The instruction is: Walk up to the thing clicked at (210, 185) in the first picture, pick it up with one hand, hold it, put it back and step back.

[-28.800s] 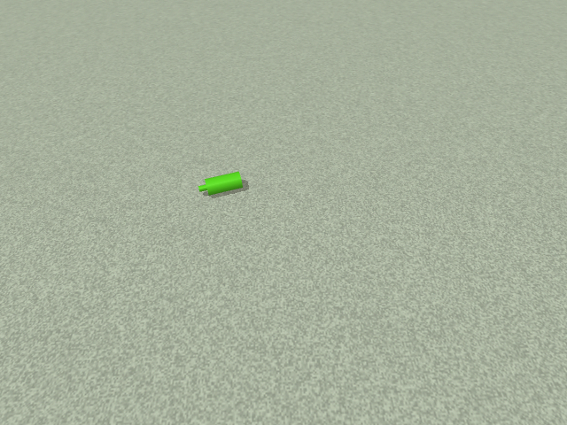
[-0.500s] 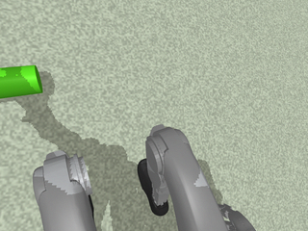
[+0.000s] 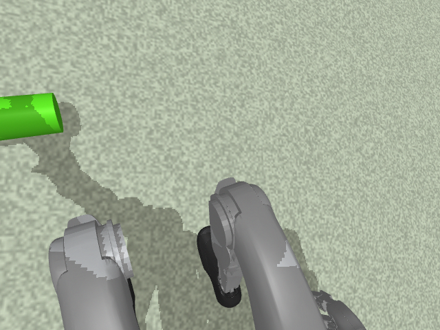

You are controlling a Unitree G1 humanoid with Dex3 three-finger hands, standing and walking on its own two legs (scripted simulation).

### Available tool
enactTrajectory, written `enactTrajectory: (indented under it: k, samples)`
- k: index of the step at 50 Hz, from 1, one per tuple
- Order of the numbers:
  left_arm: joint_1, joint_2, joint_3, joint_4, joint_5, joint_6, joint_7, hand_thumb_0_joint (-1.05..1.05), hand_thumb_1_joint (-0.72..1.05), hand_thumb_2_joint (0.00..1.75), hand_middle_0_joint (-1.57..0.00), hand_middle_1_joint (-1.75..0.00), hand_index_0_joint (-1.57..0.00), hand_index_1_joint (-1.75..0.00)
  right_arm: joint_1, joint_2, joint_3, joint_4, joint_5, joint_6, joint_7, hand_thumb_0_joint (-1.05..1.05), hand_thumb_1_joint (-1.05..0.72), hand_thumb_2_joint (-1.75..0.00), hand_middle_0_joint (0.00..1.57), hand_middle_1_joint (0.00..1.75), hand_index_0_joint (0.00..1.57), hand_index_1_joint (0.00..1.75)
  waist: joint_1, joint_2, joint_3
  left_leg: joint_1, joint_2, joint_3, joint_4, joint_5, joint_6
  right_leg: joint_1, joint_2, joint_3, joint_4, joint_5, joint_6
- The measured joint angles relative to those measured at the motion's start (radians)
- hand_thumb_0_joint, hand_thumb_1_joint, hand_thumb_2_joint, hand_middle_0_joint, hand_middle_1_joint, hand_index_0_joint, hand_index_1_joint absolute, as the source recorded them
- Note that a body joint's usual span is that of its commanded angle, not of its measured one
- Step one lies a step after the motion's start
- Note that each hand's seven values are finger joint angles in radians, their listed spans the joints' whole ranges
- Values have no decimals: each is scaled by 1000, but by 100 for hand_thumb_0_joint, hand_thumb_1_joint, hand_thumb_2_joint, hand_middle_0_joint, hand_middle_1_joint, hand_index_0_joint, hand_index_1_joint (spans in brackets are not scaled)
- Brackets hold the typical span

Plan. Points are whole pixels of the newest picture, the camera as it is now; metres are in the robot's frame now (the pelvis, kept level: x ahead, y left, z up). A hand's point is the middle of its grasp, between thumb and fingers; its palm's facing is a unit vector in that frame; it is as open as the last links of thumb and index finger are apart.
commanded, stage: rise first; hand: left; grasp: from above
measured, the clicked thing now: out of the picture +0.53 +0.32 -0.29
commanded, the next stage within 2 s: approach in 0.06 s
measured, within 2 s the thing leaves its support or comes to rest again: neither
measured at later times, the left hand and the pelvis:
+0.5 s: hand out of the picture +0.53 +0.29 -0.16, palm faces -0.41 -0.03 -0.91, open 14.0 cm; pelvis +0.00 +0.00 +0.00, yaw +0 degrees
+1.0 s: hand out of the picture +0.51 +0.31 -0.17, palm faces -0.49 -0.06 -0.87, open 13.9 cm; pelvis +0.00 +0.00 +0.00, yaw +0 degrees
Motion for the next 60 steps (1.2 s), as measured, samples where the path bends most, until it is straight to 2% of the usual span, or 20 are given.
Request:
enactTrajectory:
  k: [11,17,21,24,29,32,38,42,45,48,51,54,60]
  samples:
    - [4,-11,-9,-16,-1,-3,-12,0,-55,103,-9,-102,-9,-102,1,-3,-2,-1,2,6,-3,0,-92,-90,21,29,20,30,2,0,-2,4,1,1,-4,3,1,4,0,1,-4,3,0]
    - [-49,-25,-55,4,-2,5,-9,0,-55,103,-9,-105,-9,-105,4,1,1,5,1,-1,-7,0,-92,-90,21,29,20,30,-7,-5,-10,-1,-1,6,-8,8,1,-3,-2,4,-4,6,-1]
    - [-113,-41,-97,39,5,22,3,-1,-55,103,-9,-106,-9,-106,4,7,11,11,-3,-7,-13,0,-92,-90,21,29,20,30,-29,-9,-16,-5,0,7,-11,8,-1,-8,-2,6,-5,6,-4]
    - [-158,-46,-104,73,20,42,17,-1,-55,103,-8,-107,-9,-107,7,8,22,3,-5,-8,-17,0,-92,-90,21,29,20,30,-55,-6,-16,-10,1,5,-12,7,-2,-14,-1,4,-7,7,-6]
    - [-195,-44,-86,109,29,101,35,0,-55,103,-8,-107,-9,-107,23,4,40,-23,1,0,-22,0,-92,-90,21,29,20,30,-96,9,-11,-14,8,2,-14,3,-3,-23,5,2,-12,11,-3]
    - [-180,-41,-64,105,13,136,26,0,-55,103,-8,-108,-9,-107,35,-1,51,-37,10,11,-24,0,-92,-90,21,29,20,30,-108,20,-5,-11,14,3,-16,0,-2,-26,11,4,-15,14,-1]
    - [-99,-32,-30,46,-43,166,-37,0,-55,103,-9,-107,-9,-106,49,-7,65,-54,27,38,-30,0,-92,-90,21,29,20,30,-92,34,20,3,22,8,-24,1,-1,-18,17,8,-21,21,-1]
    - [-62,-12,-29,2,-73,133,-92,0,-56,103,-9,-106,-9,-106,47,-12,66,-54,26,44,-36,0,-92,-90,21,30,20,30,-67,25,38,5,19,7,-23,8,-4,-16,14,7,-19,25,-3]
    - [-68,3,-44,-11,-81,91,-110,0,-56,103,-9,-106,-9,-106,38,-16,62,-45,16,42,-41,0,-92,-90,21,30,20,30,-48,8,45,2,13,2,-15,12,-7,-15,10,3,-11,25,-5]
    - [-91,13,-66,-17,-69,49,-108,0,-56,104,-9,-107,-9,-107,25,-20,56,-36,3,37,-45,0,-92,-90,21,30,20,30,-36,-9,51,-3,5,-6,-4,14,-10,-14,5,-5,-2,23,-6]
    - [-116,17,-83,-21,-42,22,-89,0,-55,107,-9,-109,-10,-109,11,-26,52,-35,-8,32,-46,0,-92,-90,21,30,20,30,-33,-22,52,-9,0,-14,6,13,-11,-12,2,-12,3,19,-8]
    - [-137,19,-88,-9,-16,17,-63,0,-54,109,-10,-111,-10,-111,-1,-28,49,-41,-15,27,-42,0,-92,-90,21,29,20,30,-42,-30,45,-12,-2,-18,10,10,-10,-11,1,-16,3,15,-8]
    - [-153,21,-93,61,6,51,-18,0,-53,109,-10,-110,-10,-110,-18,-24,62,-58,-17,20,-35,0,-92,-90,20,29,20,30,-74,-25,32,-12,0,-21,11,3,-2,-5,4,-19,-5,10,-3]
